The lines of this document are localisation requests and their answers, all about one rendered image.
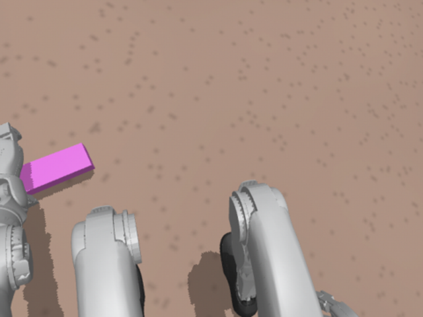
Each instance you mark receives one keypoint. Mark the right robot hand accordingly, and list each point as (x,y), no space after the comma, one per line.
(337,309)

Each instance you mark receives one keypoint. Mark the right robot foot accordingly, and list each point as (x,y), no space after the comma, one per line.
(241,307)

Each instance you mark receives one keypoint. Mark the small box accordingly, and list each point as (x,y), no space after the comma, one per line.
(55,168)

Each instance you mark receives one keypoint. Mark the left robot hand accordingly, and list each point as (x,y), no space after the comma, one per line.
(11,155)

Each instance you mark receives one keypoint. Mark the left robot arm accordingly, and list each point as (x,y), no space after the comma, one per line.
(16,263)

